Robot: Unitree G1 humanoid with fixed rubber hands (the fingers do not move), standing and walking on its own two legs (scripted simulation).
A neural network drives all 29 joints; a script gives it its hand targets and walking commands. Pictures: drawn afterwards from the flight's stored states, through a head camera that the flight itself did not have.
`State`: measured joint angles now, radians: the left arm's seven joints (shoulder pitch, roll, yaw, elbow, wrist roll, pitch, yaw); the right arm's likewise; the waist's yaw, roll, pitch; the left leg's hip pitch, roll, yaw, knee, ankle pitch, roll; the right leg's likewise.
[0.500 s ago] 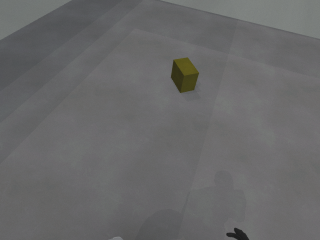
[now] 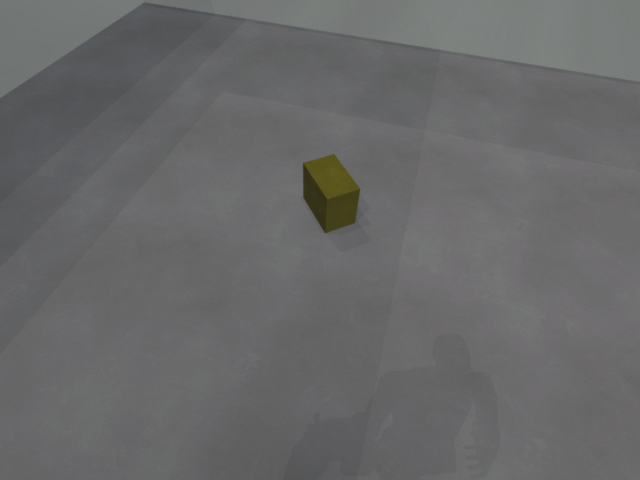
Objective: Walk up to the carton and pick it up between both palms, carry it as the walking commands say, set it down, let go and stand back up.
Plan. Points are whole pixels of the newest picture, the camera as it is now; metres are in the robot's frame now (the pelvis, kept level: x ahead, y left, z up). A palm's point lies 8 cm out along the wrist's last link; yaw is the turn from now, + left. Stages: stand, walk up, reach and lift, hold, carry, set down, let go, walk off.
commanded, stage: walk up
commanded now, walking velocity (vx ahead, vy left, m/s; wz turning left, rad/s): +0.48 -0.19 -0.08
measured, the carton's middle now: (329, 193) +1.24 -0.07 -0.67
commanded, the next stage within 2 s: none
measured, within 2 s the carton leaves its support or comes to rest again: neither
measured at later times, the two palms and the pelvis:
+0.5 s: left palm (173, 371) +0.31 +0.22 -0.13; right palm (493, 433) +0.21 -0.24 -0.11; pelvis +0.23 -0.01 +0.01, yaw -2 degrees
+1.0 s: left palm (253, 293) +0.43 +0.11 -0.11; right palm (505, 239) +0.56 -0.38 -0.12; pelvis +0.47 -0.12 +0.02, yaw -3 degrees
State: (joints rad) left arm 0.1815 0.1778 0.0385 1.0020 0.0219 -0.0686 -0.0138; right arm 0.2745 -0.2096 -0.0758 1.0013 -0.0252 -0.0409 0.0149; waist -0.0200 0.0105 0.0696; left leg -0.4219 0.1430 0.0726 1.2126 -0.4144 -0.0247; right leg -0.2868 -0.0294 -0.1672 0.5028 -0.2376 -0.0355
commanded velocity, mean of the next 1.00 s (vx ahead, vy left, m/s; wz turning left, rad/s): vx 0.49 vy -0.11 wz -0.02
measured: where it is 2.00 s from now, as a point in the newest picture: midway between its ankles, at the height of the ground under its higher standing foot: (344, 288)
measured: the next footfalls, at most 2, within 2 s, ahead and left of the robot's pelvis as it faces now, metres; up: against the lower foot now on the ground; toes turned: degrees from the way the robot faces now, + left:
left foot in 0.24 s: +0.27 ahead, +0.10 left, +0.00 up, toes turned +8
right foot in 0.72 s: +0.46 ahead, -0.22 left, +0.00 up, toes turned -12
